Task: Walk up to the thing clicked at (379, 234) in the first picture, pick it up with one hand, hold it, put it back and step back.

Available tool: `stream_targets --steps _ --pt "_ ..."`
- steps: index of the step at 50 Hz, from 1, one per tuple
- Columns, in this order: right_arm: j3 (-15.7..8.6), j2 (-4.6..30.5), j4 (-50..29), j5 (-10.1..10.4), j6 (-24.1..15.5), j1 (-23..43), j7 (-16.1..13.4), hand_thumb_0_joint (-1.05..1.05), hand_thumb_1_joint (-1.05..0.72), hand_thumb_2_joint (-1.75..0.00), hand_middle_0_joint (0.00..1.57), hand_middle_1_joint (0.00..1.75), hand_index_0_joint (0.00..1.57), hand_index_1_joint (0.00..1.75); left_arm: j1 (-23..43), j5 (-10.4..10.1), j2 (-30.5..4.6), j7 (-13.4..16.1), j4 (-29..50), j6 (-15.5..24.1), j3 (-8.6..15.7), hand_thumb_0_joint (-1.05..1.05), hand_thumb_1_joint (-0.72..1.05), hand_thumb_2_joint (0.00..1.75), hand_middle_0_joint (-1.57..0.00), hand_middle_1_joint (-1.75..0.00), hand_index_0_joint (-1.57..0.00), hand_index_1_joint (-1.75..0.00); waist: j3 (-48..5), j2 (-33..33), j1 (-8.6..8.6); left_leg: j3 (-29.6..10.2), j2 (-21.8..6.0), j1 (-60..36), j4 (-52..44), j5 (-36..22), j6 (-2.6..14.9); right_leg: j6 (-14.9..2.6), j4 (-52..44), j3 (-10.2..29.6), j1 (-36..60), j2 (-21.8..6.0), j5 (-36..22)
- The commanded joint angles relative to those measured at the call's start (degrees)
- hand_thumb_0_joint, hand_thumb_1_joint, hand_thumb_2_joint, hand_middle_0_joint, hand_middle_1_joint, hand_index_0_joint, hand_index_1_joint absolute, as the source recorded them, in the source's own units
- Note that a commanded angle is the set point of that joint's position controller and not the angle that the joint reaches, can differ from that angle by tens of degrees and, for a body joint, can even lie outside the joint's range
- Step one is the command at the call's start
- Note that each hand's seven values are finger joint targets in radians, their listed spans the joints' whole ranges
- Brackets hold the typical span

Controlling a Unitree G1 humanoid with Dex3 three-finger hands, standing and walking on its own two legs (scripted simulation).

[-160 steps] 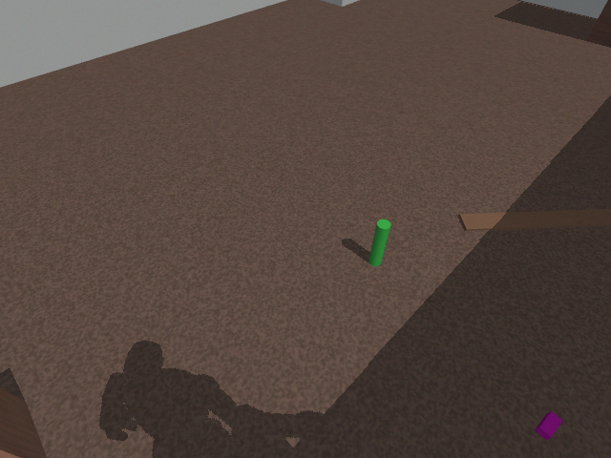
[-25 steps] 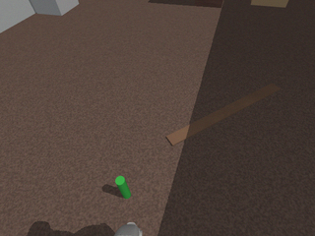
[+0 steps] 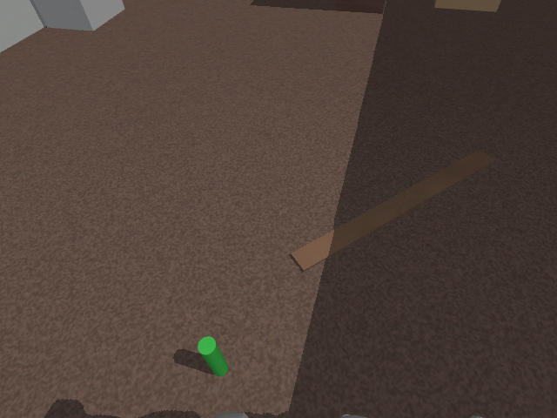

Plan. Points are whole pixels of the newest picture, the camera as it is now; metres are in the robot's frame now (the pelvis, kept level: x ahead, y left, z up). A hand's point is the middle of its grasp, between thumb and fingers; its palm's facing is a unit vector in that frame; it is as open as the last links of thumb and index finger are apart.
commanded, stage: walk up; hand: left
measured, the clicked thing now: (214, 357) +0.39 +0.25 -0.63
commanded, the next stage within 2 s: none
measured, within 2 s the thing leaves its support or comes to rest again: neither
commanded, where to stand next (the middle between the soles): +0.06 +0.03 m, yaw +1 degrees
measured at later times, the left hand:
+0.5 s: hand out of the picture +0.08 +0.28 -0.14, palm faces +0.01 -0.94 -0.34, open 7.4 cm
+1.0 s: hand out of the picture +0.09 +0.27 -0.12, palm faces +0.05 -0.94 -0.35, open 7.4 cm
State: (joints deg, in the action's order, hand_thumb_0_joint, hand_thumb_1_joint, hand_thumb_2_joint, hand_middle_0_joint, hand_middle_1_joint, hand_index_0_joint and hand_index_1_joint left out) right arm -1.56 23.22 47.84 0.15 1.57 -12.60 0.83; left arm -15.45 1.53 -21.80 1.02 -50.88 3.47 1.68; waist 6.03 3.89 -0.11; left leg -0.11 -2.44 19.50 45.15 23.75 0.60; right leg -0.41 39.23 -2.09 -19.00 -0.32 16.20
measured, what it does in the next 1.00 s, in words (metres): steps on the spot: left foot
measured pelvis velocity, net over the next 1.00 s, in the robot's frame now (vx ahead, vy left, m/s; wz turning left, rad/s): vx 0.02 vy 0.02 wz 0.04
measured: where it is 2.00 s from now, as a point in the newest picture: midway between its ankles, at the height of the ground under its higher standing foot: outside the picture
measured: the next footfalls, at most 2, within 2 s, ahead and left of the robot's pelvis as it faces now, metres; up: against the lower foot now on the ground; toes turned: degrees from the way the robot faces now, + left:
left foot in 0.20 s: +0.04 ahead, +0.16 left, +0.00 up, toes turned +1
left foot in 1.92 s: -0.04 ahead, +0.17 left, +0.00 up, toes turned +2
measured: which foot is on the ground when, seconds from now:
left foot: up 0.00-0.18, down 0.20-1.00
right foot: down 0.00-1.00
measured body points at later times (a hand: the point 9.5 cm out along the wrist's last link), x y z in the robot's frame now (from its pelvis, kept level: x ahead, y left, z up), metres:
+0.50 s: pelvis +0.00 +0.02 +0.02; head +0.01 +0.03 +0.47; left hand +0.08 +0.33 -0.11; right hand +0.07 -0.28 -0.11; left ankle +0.00 +0.16 -0.72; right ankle +0.05 -0.12 -0.72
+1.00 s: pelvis +0.02 +0.02 +0.03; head +0.02 +0.01 +0.48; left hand +0.09 +0.32 -0.10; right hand +0.13 -0.28 -0.11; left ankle +0.00 +0.16 -0.72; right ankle +0.05 -0.12 -0.72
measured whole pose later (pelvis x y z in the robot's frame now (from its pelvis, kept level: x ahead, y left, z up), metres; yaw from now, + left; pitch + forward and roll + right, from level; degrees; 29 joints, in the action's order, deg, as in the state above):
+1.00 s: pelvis +0.02 +0.02 +0.03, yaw +2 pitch -3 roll +0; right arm 0.1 21.0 64.6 -0.2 -0.4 -4.5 0.5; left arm -3.7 0.7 -19.4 -0.5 -66.0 1.0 0.7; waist 2.8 1.2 -0.9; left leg -2.3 -1.9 6.0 22.1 13.6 -2.3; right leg 1.6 22.5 -1.4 -10.4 -2.6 9.4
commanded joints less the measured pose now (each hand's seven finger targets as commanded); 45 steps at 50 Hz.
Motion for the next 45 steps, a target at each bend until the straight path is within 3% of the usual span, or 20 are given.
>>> stream_targets --steps 1,3,7,9,10,11,12,13,14,15,16,17,19,21,25,31,35,45 --pt "-3.65 11.15 -2.42 0.06 0.02 -0.29 -0.59 0.00 -0.90 -0.90 0.20 0.30 0.20 0.30 3.18 -0.25 -17.51 1.15 4.09 1.01 4.38 0.00 0.90 0.90 -0.20 -0.30 -0.20 -0.30 -0.96 -11.87 -0.15 -5.79 -0.42 3.83 11.07 9.21 1.09 -14.32 -20.49 26.40 -3.71 -20.78 -4.11" --pt "-3.54 10.24 -0.06 0.66 -0.25 -1.27 -0.35 0.00 -0.90 -0.90 0.20 0.30 0.20 0.30 4.73 -0.06 -15.45 1.11 3.76 1.04 3.66 0.00 0.90 0.90 -0.20 -0.30 -0.20 -0.30 -2.53 -13.76 0.42 -5.16 1.09 4.41 8.35 6.18 1.23 -10.57 -18.23 18.21 0.41 -15.29 -5.39" --pt "-2.99 9.50 2.25 0.09 -1.27 -2.57 -0.08 0.00 -0.90 -0.90 0.20 0.30 0.20 0.30 6.24 0.58 -15.97 0.43 3.08 0.16 3.95 0.00 0.90 0.90 -0.20 -0.30 -0.20 -0.30 -7.53 -16.96 -0.04 0.43 1.53 -0.98 -4.94 3.92 0.23 -9.48 -13.86 13.12 3.70 -12.71 -5.50" --pt "-3.12 9.11 4.93 -0.49 -2.29 -5.00 -0.43 0.00 -0.90 -0.90 0.20 0.30 0.20 0.30 8.17 -0.30 -14.34 0.09 2.78 -0.92 3.36 0.00 0.90 0.90 -0.20 -0.30 -0.20 -0.30 -8.56 -13.71 1.58 2.59 3.17 -8.32 -17.28 -5.77 -0.07 -6.96 -7.95 9.17 0.47 -10.32 -3.70" --pt "-3.50 10.27 5.30 -1.05 -2.86 -4.83 -0.76 0.00 -0.90 -0.90 0.20 0.30 0.20 0.30 7.55 -0.72 -12.09 -0.02 2.78 -1.21 2.55 0.00 0.90 0.90 -0.20 -0.30 -0.20 -0.30 -9.79 -9.66 1.40 -1.88 0.83 -10.72 -20.49 -9.43 0.64 -4.84 -3.83 7.55 -0.43 -8.86 -4.80" --pt "-3.77 12.74 4.58 -1.85 -3.45 -2.42 -1.04 0.00 -0.90 -0.90 0.20 0.30 0.20 0.30 6.80 -1.31 -9.38 -0.12 2.77 -1.51 1.72 0.00 0.90 0.90 -0.20 -0.30 -0.20 -0.30 -9.58 -2.01 0.17 -14.40 -7.01 -10.21 -23.81 -12.55 3.30 -2.12 2.19 4.56 -3.85 -4.79 -3.23" --pt "-3.69 14.84 3.07 -1.60 -3.87 3.27 -1.04 0.00 -0.90 -0.90 0.20 0.30 0.20 0.30 6.18 -1.68 -8.44 -0.15 1.71 -1.93 1.49 0.00 0.90 0.90 -0.20 -0.30 -0.20 -0.30 -6.96 0.50 -2.08 -22.08 -13.43 -6.81 -26.06 -9.39 6.79 -0.42 0.29 1.55 -5.37 -1.02 6.12" --pt "-3.74 16.67 3.44 -0.77 -3.71 6.06 -0.73 0.00 -0.90 -0.90 0.20 0.30 0.20 0.30 6.61 -1.13 -11.62 0.09 -0.40 -2.00 2.45 0.00 0.90 0.90 -0.20 -0.30 -0.20 -0.30 -5.77 1.56 -1.62 -20.50 -14.29 2.71 -24.96 -4.07 9.57 -0.74 0.16 3.23 3.70 -2.76 10.76" --pt "-2.83 13.97 3.68 -0.70 -3.57 7.93 -0.63 0.00 -0.90 -0.90 0.20 0.30 0.20 0.30 6.43 -0.93 -12.27 -0.17 -1.39 -1.52 2.58 0.00 0.90 0.90 -0.20 -0.30 -0.20 -0.30 -4.28 -0.76 -2.95 -15.27 -10.56 6.21 -22.61 -5.02 7.57 -1.01 -4.10 3.99 8.88 -3.01 6.63" --pt "-2.01 11.88 4.40 -0.62 -3.53 7.22 -0.54 0.00 -0.90 -0.90 0.20 0.30 0.20 0.30 7.27 -0.94 -11.93 -0.47 -1.86 -1.22 2.35 0.00 0.90 0.90 -0.20 -0.30 -0.20 -0.30 -4.49 -1.72 -2.75 -8.89 -6.05 4.59 -20.82 -6.48 4.45 -1.57 -9.61 5.43 9.17 -4.25 1.87" --pt "-1.59 10.53 5.02 -0.48 -3.66 6.35 -0.62 0.00 -0.90 -0.90 0.20 0.30 0.20 0.30 7.65 -1.15 -11.97 -0.67 -2.28 -0.98 2.33 0.00 0.90 0.90 -0.20 -0.30 -0.20 -0.30 -5.58 -1.27 -1.90 -6.26 -3.16 2.05 -19.52 -8.41 2.28 -2.45 -9.79 7.83 8.67 -5.74 -4.36" --pt "-1.42 10.43 5.93 -0.42 -3.81 5.02 -0.73 0.00 -0.90 -0.90 0.20 0.30 0.20 0.30 7.91 -1.51 -12.24 -0.61 -2.55 -0.94 2.18 0.00 0.90 0.90 -0.20 -0.30 -0.20 -0.30 -5.98 -0.28 -1.38 -5.88 -2.55 0.32 -19.35 -8.80 1.64 -3.01 -10.11 8.67 7.55 -6.43 -6.90" --pt "-1.47 11.24 7.41 -0.58 -3.67 5.23 -0.58 0.00 -0.90 -0.90 0.20 0.30 0.20 0.30 9.87 -1.63 -12.04 -0.68 -3.67 -1.35 1.64 0.00 0.90 0.90 -0.20 -0.30 -0.20 -0.30 -4.29 1.77 -0.79 -8.59 -3.96 1.09 -23.76 -0.40 2.29 -2.29 -11.31 6.76 6.43 -5.28 -0.65" --pt "-1.39 11.41 8.32 -0.72 -3.64 5.86 -0.53 0.00 -0.90 -0.90 0.20 0.30 0.20 0.30 11.03 -1.58 -11.43 -0.95 -4.69 -1.53 1.29 0.00 0.90 0.90 -0.20 -0.30 -0.20 -0.30 -3.58 1.44 -0.89 -9.68 -5.02 0.39 -26.37 0.69 2.66 -1.66 -11.65 5.70 6.74 -3.88 0.90" --pt "-0.96 10.90 9.54 -0.26 -3.82 6.88 -0.74 0.00 -0.90 -0.90 0.20 0.30 0.20 0.30 10.69 -1.65 -11.55 -1.05 -7.40 -1.18 1.14 0.00 0.90 0.90 -0.20 -0.30 -0.20 -0.30 -4.78 -0.50 -1.11 -7.69 -4.38 -1.79 -25.12 -7.06 2.02 -1.55 -14.30 6.13 10.13 -5.08 -6.12" --pt "-1.06 10.46 11.55 0.09 -3.68 6.71 -0.99 0.00 -0.90 -0.90 0.20 0.30 0.20 0.30 12.65 -1.67 -11.37 -0.93 -9.20 -0.80 0.86 0.00 0.90 0.90 -0.20 -0.30 -0.20 -0.30 -9.16 -3.47 0.17 -5.05 -3.84 -9.25 -23.47 -18.22 1.45 -1.47 -16.47 6.17 11.54 -7.07 -16.13" --pt "-1.08 9.95 12.19 0.26 -3.34 7.99 -1.04 0.00 -0.90 -0.90 0.20 0.30 0.20 0.30 13.39 -1.59 -11.01 -0.82 -10.59 -0.90 0.94 0.00 0.90 0.90 -0.20 -0.30 -0.20 -0.30 -9.10 -5.23 0.11 -4.62 -3.86 -10.59 -23.76 -20.51 1.39 -1.09 -17.65 5.77 11.79 -7.31 -17.00" --pt "-0.86 9.80 13.60 -0.14 -2.88 10.45 -0.86 0.00 -0.90 -0.90 0.20 0.30 0.20 0.30 14.54 -1.32 -10.47 -0.80 -11.79 -1.15 1.07 0.00 0.90 0.90 -0.20 -0.30 -0.20 -0.30 -8.04 -4.66 -0.22 -4.47 -3.74 -11.37 -26.45 -18.45 0.90 -0.49 -20.58 5.54 11.96 -7.17 -12.70"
